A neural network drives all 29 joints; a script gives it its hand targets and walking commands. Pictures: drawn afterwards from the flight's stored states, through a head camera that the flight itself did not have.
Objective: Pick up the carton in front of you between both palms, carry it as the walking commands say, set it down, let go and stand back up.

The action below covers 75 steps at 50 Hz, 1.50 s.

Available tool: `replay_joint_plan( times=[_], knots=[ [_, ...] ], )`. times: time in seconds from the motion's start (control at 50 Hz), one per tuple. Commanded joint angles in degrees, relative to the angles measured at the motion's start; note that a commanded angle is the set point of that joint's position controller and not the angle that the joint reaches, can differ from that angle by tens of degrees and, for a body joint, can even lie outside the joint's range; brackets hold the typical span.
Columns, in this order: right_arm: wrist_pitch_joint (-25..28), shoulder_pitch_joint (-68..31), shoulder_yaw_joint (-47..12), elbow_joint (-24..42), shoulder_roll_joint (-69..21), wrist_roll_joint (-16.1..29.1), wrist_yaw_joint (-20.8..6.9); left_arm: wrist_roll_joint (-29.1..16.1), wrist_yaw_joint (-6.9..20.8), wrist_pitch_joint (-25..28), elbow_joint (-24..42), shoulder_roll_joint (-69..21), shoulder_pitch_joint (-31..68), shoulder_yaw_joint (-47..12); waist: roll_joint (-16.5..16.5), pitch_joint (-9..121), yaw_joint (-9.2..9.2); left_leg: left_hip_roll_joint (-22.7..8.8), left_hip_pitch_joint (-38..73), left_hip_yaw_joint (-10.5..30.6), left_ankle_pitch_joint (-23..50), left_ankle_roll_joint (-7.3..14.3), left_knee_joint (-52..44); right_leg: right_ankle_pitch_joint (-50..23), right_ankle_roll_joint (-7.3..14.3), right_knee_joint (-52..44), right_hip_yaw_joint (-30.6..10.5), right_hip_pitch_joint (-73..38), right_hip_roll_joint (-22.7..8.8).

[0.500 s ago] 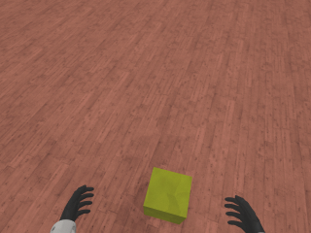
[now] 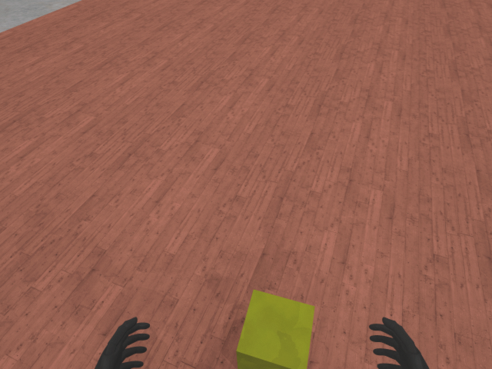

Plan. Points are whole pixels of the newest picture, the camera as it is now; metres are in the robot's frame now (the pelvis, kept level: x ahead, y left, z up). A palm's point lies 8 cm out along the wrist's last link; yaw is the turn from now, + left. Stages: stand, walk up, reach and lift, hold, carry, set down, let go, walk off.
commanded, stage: stand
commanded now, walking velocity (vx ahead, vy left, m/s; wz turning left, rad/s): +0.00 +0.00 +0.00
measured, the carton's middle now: (274, 339) +0.38 -0.08 -0.65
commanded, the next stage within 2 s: none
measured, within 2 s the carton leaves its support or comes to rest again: neither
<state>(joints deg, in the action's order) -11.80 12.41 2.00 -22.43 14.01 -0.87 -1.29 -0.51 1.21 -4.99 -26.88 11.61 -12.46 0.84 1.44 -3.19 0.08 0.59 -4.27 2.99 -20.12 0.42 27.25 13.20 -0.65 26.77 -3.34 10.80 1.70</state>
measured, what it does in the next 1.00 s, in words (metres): stands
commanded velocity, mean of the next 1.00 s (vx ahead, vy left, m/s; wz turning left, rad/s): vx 0.00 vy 0.00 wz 0.00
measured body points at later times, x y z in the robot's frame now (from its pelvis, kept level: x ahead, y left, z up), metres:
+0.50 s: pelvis +0.01 -0.02 +0.00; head +0.02 -0.04 +0.45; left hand +0.12 +0.28 -0.09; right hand +0.15 -0.31 -0.11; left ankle -0.06 +0.12 -0.74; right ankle +0.02 -0.13 -0.74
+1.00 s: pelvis +0.00 -0.02 +0.00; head +0.00 -0.04 +0.45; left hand +0.10 +0.29 -0.10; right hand +0.13 -0.32 -0.12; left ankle -0.06 +0.12 -0.74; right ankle +0.02 -0.13 -0.74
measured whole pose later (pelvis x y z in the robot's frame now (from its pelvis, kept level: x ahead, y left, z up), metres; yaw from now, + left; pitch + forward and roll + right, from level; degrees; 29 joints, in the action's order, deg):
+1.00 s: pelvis +0.00 -0.02 +0.00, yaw +3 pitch -2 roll +0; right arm 0.2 11.0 -0.4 -50.4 22.1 -1.6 1.6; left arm 1.4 -0.5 -0.3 -54.6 20.1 -7.5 2.0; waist 2.2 -1.5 -0.4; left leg -0.1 -3.6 5.8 -17.6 -1.5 23.3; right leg 13.0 1.1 25.3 0.1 10.2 1.3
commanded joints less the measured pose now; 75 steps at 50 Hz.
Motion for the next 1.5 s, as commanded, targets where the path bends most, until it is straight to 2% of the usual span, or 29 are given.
replay_joint_plan(
  times=[0.0,0.02,0.06,0.1,0.18,0.3,0.46,0.68,1.1,1.48],
  knots=[
    [4.30,-5.09,3.02,-1.55,10.87,-0.82,2.24,3.91,-1.76,1.63,-3.83,12.05,0.37,4.53,4.35,2.27,-1.48,-0.87,-11.63,-0.59,11.23,-2.67,-2.46,-11.82,-0.76,-0.36,0.53,-2.31,-3.14],
    [6.15,-3.45,3.04,-2.15,10.25,-1.28,2.67,4.01,-2.42,2.26,-4.38,13.81,0.23,4.69,2.38,2.83,-0.61,-1.01,-10.17,0.52,6.38,-2.18,-2.35,-8.15,-0.11,-0.84,-0.45,-0.55,-3.66],
    [8.53,-2.58,2.61,-4.51,9.86,-1.89,2.38,4.11,-2.50,3.30,-5.66,13.03,1.92,4.38,0.25,2.53,-0.43,-1.75,-10.72,2.05,-1.20,-1.26,-2.89,2.66,0.68,-2.56,-1.37,3.01,-3.84],
    [9.96,-2.64,2.54,-6.20,10.17,-2.01,2.02,3.97,-2.29,4.11,-6.74,12.65,3.60,4.33,-1.81,2.91,0.01,-2.00,-9.87,2.70,-1.31,-0.57,-2.10,5.26,1.12,-3.29,-2.11,4.54,-3.86],
    [11.44,-2.08,2.17,-9.24,11.23,-2.10,1.92,3.54,-1.92,5.11,-9.55,13.52,4.24,4.42,-2.66,4.77,-0.01,-2.56,-7.94,3.36,5.52,-0.27,-1.00,-1.23,1.43,-2.47,-2.47,3.11,-4.67],
    [11.94,-0.58,1.78,-13.08,13.21,-1.68,2.63,2.92,-2.26,5.39,-13.44,15.17,3.61,4.36,-2.23,6.50,-0.23,-3.35,-6.37,3.84,14.37,-0.59,-0.75,-12.55,1.74,-0.56,-1.99,-1.03,-5.24],
    [11.95,0.05,1.09,-16.83,14.43,-1.24,3.08,2.52,-2.52,5.45,-17.21,16.65,4.15,4.04,-1.55,5.91,-0.20,-3.77,-5.72,4.09,17.72,-0.76,-1.71,-16.72,1.97,-0.84,-2.18,-3.52,-5.90],
    [12.33,-1.27,0.16,-20.70,15.51,-0.89,3.33,2.14,-2.23,5.41,-21.13,17.06,5.81,3.65,-0.85,4.86,-0.36,-4.40,-5.19,4.72,17.91,-0.73,-4.23,-15.96,2.04,-2.46,-2.13,-5.14,-6.21],
    [12.70,-2.94,-0.66,-27.31,17.13,-0.68,2.97,1.71,-1.86,5.39,-26.68,18.62,7.41,2.69,-0.97,2.62,-0.49,-5.21,-4.83,5.57,12.87,-0.25,-8.66,-9.79,2.15,-5.91,-3.00,-5.12,-6.77],
    [12.82,-3.47,-0.80,-30.35,17.83,-0.51,2.72,1.40,-1.77,5.62,-29.50,19.60,7.97,2.12,-1.18,2.58,-0.46,-5.56,-4.22,5.48,12.40,-0.01,-9.74,-9.49,2.45,-6.97,-3.81,-4.89,-7.18]
  ],
)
